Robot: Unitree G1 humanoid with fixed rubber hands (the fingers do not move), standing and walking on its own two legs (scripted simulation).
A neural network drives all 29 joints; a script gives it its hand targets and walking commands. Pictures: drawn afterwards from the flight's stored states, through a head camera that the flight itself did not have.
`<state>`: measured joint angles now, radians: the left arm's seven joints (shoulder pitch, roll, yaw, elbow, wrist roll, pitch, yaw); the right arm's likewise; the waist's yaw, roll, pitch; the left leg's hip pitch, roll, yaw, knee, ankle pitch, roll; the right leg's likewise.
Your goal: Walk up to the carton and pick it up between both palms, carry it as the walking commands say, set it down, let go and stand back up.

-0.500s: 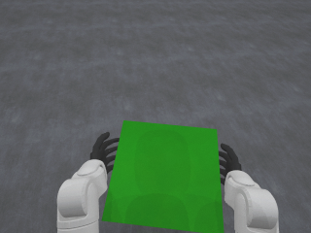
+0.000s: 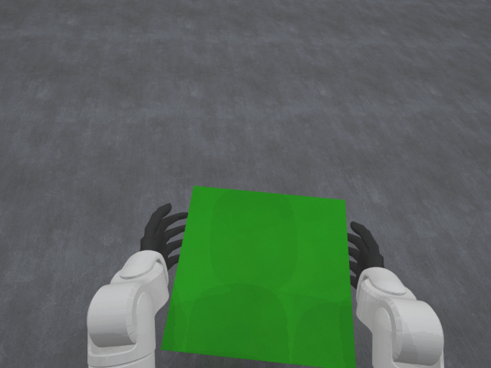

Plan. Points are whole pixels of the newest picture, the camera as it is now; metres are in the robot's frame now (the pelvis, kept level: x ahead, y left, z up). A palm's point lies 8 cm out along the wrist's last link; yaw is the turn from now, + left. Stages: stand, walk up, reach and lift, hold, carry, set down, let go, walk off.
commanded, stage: carry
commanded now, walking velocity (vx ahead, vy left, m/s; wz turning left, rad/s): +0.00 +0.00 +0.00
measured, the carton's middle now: (258, 282) +0.27 +0.00 -0.01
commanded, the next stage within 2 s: none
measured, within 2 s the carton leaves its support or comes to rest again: neither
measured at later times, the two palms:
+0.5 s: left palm (152, 88) +0.63 +0.23 +0.07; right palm (292, 117) +0.60 -0.06 +0.06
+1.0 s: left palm (140, 14) +0.94 +0.33 +0.07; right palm (249, 38) +0.91 +0.03 +0.06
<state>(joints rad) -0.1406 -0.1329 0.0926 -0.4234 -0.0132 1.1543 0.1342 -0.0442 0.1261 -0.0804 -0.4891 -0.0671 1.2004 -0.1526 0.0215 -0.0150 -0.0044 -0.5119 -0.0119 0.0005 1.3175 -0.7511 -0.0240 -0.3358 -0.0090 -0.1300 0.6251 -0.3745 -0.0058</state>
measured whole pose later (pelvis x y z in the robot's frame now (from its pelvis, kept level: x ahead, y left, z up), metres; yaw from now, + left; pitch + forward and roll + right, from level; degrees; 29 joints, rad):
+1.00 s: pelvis +0.66 +0.20 -0.01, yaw -3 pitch +5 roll -4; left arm -0.14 -0.13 0.06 -0.44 0.01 1.13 0.14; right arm -0.04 0.13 -0.10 -0.48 -0.06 1.15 -0.13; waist 0.02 0.06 0.00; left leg -0.35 -0.01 0.03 0.81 -0.54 0.09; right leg -0.49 0.03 -0.07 1.08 -0.51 -0.04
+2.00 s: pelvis +1.22 +0.27 -0.02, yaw -5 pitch +5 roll -3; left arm -0.10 -0.13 0.06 -0.24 0.06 0.88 0.11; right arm -0.07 0.13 -0.12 -0.26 -0.06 0.93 -0.12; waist 0.02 0.08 0.00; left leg -0.22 -0.06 0.06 0.77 -0.63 0.10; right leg -0.62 0.07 -0.06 1.25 -0.58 -0.01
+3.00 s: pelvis +1.83 +0.26 -0.01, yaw -4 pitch +4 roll -3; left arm -0.09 -0.12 0.06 -0.17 0.08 0.84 0.09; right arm -0.05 0.13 -0.11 -0.19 -0.06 0.87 -0.13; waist 0.02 0.04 -0.05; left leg -0.24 0.02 0.05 0.74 -0.56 0.06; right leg -0.41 0.05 -0.10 1.16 -0.63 -0.06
